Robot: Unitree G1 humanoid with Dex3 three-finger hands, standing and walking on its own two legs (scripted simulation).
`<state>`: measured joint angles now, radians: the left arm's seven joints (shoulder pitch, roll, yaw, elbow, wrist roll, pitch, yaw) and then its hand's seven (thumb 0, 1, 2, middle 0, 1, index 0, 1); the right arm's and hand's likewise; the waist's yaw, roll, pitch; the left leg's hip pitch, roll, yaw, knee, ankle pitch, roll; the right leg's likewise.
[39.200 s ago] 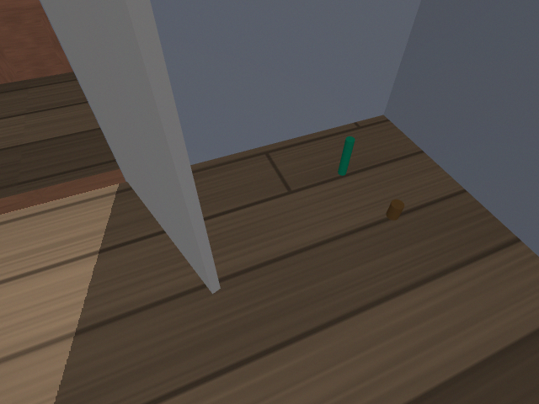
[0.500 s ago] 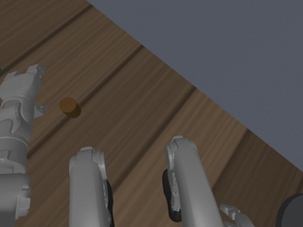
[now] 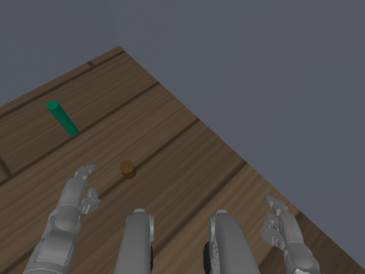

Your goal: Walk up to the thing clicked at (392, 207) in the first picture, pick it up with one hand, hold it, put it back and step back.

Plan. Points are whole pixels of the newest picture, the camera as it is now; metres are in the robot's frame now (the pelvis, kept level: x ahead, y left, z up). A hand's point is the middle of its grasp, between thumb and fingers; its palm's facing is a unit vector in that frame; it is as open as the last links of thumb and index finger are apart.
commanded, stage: home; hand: left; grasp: from above
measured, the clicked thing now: (128, 169) +0.51 +0.23 -0.54
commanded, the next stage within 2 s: none
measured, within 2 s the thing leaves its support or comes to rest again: neither
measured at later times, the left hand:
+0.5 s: hand (70, 219) +0.22 +0.19 +0.09, palm faces +0.10 -0.97 -0.20, open 7.4 cm
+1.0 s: hand (71, 228) +0.21 +0.18 +0.09, palm faces +0.10 -0.97 -0.20, open 7.4 cm
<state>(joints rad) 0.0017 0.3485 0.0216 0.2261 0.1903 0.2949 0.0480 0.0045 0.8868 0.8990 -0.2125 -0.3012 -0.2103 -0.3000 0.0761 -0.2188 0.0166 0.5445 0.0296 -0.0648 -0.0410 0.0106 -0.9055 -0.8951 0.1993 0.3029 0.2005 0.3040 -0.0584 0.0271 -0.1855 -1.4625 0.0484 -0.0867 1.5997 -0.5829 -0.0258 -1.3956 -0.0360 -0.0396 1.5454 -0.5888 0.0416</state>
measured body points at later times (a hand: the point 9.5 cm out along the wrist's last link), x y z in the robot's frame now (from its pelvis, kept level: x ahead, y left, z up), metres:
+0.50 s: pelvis +0.06 +0.00 +0.13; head +0.08 +0.01 +0.58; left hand +0.21 +0.24 +0.10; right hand +0.22 -0.24 +0.07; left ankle +0.07 +0.13 -0.55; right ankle +0.07 -0.15 -0.55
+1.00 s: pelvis +0.06 -0.01 +0.14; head +0.07 +0.00 +0.59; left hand +0.20 +0.23 +0.11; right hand +0.23 -0.24 +0.07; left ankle +0.07 +0.13 -0.55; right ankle +0.07 -0.15 -0.55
